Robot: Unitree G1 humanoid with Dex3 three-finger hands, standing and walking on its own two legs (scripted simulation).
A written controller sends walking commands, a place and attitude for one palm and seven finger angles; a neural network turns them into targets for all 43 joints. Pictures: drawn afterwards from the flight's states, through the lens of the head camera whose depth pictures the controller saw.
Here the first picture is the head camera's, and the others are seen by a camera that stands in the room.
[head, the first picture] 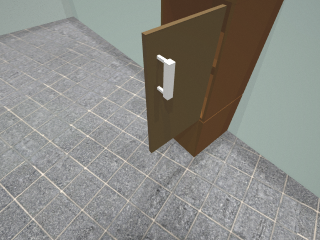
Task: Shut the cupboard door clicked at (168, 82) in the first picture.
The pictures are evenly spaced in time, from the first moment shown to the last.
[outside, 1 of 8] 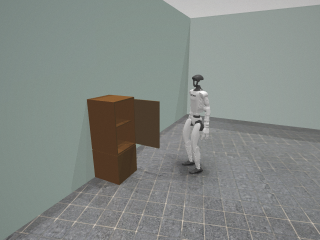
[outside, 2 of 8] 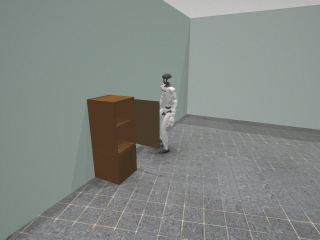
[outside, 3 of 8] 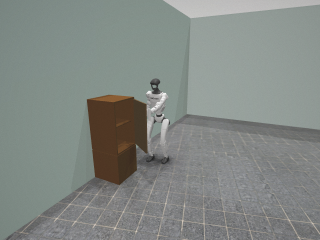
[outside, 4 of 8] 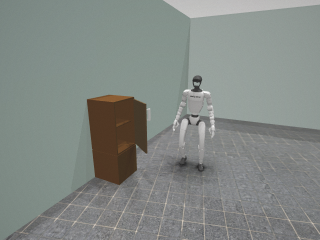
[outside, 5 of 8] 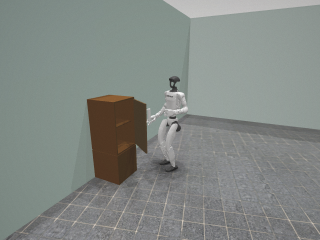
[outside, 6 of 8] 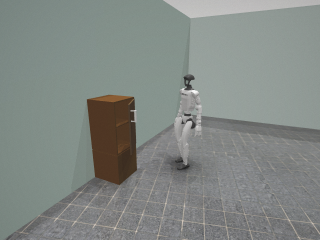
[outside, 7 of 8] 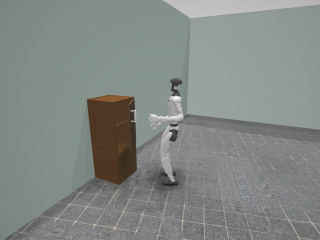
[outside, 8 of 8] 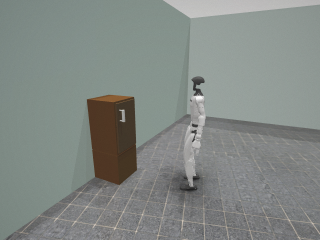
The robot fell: no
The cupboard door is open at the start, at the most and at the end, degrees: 90 90 0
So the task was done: yes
